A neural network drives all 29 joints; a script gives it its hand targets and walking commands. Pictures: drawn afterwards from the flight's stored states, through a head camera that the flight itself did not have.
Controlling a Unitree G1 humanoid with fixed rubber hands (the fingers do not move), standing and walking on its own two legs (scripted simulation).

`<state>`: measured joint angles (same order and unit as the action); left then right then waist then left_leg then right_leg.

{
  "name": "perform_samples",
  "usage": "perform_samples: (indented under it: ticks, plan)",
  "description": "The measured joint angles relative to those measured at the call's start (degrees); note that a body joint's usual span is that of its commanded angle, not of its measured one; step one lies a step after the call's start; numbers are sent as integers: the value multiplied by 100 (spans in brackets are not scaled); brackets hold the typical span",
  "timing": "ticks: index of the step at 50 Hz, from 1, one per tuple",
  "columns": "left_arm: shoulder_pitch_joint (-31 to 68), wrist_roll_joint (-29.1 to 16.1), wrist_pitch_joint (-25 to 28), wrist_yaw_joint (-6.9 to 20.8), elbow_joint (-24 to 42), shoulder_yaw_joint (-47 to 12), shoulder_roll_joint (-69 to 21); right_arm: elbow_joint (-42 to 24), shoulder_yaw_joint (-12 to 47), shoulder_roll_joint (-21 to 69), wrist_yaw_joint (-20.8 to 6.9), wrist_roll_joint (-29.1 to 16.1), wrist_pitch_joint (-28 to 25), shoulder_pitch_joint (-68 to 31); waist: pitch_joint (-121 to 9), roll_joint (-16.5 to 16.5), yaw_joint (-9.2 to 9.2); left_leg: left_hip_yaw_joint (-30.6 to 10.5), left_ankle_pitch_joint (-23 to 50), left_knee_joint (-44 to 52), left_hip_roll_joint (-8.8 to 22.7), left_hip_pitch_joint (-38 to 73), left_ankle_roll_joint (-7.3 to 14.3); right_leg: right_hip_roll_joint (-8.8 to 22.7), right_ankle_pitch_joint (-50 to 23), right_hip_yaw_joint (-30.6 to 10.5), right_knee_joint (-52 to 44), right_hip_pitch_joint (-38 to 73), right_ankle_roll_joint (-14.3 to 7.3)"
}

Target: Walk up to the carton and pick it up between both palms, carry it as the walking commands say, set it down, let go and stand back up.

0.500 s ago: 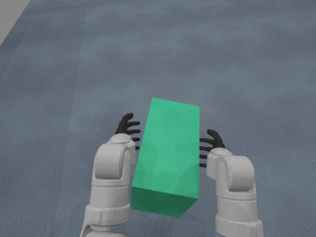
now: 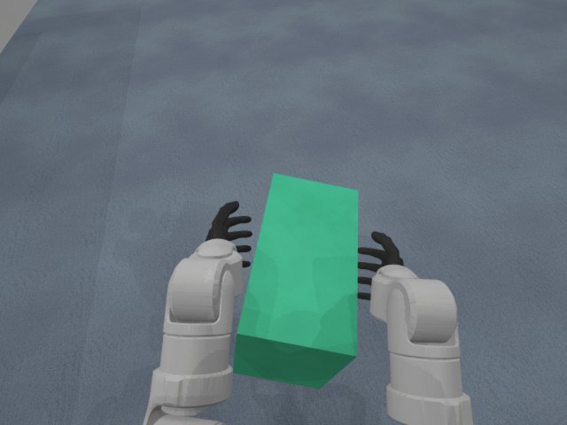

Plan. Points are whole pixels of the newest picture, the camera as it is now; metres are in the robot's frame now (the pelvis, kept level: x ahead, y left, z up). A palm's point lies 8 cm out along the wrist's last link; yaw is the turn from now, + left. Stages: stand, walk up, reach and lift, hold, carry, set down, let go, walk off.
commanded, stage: carry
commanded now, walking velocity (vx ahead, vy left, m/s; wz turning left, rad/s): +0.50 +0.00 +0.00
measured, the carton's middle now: (296, 280) +0.36 +0.01 -0.03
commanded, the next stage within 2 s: none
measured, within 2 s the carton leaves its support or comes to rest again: neither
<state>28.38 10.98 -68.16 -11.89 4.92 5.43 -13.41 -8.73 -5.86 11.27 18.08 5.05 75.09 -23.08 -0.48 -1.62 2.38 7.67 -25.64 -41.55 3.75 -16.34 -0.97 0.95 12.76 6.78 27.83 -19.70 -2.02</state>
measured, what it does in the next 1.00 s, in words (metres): walks ahead: left foot, then right foot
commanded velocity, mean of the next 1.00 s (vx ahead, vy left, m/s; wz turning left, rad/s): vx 0.50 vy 0.00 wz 0.00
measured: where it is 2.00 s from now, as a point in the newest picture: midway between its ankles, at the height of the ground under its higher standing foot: (292, 262)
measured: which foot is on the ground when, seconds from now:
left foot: up 0.00-0.26, down 0.28-0.64, up 0.66-0.92, down 0.94-1.00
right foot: down 0.00-0.28, up 0.30-0.56, down 0.58-0.94, up 0.96-1.00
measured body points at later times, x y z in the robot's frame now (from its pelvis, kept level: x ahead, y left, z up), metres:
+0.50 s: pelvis +0.21 +0.03 +0.01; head +0.26 +0.04 +0.45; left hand +0.55 +0.15 +0.09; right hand +0.53 -0.08 +0.07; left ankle +0.19 +0.13 -0.74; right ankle +0.20 -0.08 -0.70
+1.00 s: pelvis +0.44 +0.04 +0.00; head +0.46 +0.06 +0.45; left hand +0.77 +0.17 +0.10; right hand +0.75 -0.06 +0.07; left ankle +0.46 +0.14 -0.74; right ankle +0.31 -0.07 -0.69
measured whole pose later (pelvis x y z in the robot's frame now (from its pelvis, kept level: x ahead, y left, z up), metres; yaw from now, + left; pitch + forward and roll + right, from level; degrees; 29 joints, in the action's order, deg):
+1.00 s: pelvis +0.44 +0.04 +0.00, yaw +0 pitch +4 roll +0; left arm 28.2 11.0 -68.4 -12.6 4.6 5.2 -13.3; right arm -7.8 -5.8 11.3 18.0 5.0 75.0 -23.1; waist -2.1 1.2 2.1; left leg 8.6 -11.1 -28.5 2.3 -20.6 2.0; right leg 4.2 23.6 7.1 47.3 -15.1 0.3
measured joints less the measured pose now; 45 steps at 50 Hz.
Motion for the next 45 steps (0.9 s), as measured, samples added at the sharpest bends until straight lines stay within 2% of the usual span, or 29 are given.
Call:
perform_samples:
  ticks: [2, 6, 9, 12, 13, 14, 16, 18, 20, 23, 28, 31, 34, 36, 40, 45]
  plan:
    - [1, 1, 0, 0, -4, 0, 0, -9, -1, -1, 0, 0, 1, -4, 67, 38, -2, -5, -208, -556, -76, -261, 0, 45, 138, 0, -274, 329, -16]
    - [5, 1, 0, 15, 63, 1, -2, -123, 17, 0, 0, 0, 6, -4, 75, 141, -7, -15, 1, -509, -122, -756, 0, 144, 151, 6, -832, 890, -16]
    - [5, 1, 0, 16, 65, 1, -3, -132, 17, 0, 0, 0, 7, -4, 69, 148, -11, -20, 599, 80, -121, -896, 0, 157, 279, 11, -1053, 1316, 19]
    - [8, 1, -1, 16, 67, 1, -4, -133, 17, -1, 1, 0, 9, -6, -87, 145, -17, -11, 1346, 1052, -154, -887, 0, 146, 634, 18, -860, 1488, 123]
    - [12, 1, -1, 16, 77, 1, -6, -144, 17, 0, 1, 0, 9, -4, -134, 137, -20, 33, 1695, 1444, -161, -810, 0, 135, 818, 22, -630, 1489, 145]
    - [15, 1, 1, 11, 90, 0, -4, -132, 18, 4, 1, 0, -4, -4, -149, 164, -20, 59, 1936, 1530, -172, -748, 184, 160, 1023, 18, -166, 1385, 148]
    - [2, 0, 6, 8, 65, 6, 2, -56, 21, 6, 1, -1, -23, -4, -74, 248, -29, 70, 1655, 1274, -188, -671, 371, 222, 1176, 23, 1496, 810, 149]
    - [-20, 0, -14, -15, 9, 8, 12, 61, 22, 7, -1, -1, -21, -6, -3, 245, -23, 48, 1425, 1315, -167, -474, 385, 164, 1193, 16, 2783, 223, 149]
    - [-36, 0, -37, -44, -49, 8, 19, 157, 21, 9, -1, 0, -7, -9, -1, 252, -16, 54, 1362, 1495, -168, -267, 346, 158, 1204, 5, 3068, -193, 149]
    - [-35, 0, -44, -47, -48, 8, 20, 163, 21, 11, -3, 0, -2, -10, -4, 250, -11, 59, 1300, 1734, -172, -6, 325, 162, 1211, -3, 2406, -523, 149]
    - [-34, 0, -44, -47, -27, 8, 20, 142, 21, 11, -14, 0, -2, -11, -148, 243, -8, 67, 997, 1809, -175, 229, 200, 148, 1016, -6, 406, -554, 149]
    - [-33, 0, -35, -35, 7, 5, 15, 86, 23, 9, -16, 0, -6, -5, -248, 93, -9, 62, 641, 1453, -85, 234, 80, 73, -548, 14, -226, -366, 124]
    - [-8, 0, -21, -33, -10, -41, 4, 33, -26, -1, -16, 0, -6, 0, -35, -26, -3, 44, 26, 56, -20, -23, 55, 31, -119, 6, -163, 31, 39]
    - [-8, 0, -21, -34, -17, -41, 3, 25, -27, -2, -15, 0, -3, -3, 22, 3, -6, 34, -234, -418, -59, -275, 55, 80, 25, 7, -370, 327, 34]
    - [-5, 0, -16, -31, 1, -40, 2, -52, -21, -1, -15, 0, 9, -3, 18, 118, -10, 27, -20, -301, -73, -698, 55, 199, 68, 11, -829, 855, 35]
    - [-2, 1, -18, -31, 1, -40, 1, -55, -21, -2, -15, 0, 11, -5, -160, 145, -18, 20, 939, 953, -94, -759, 56, 225, 472, 22, -836, 1298, 173]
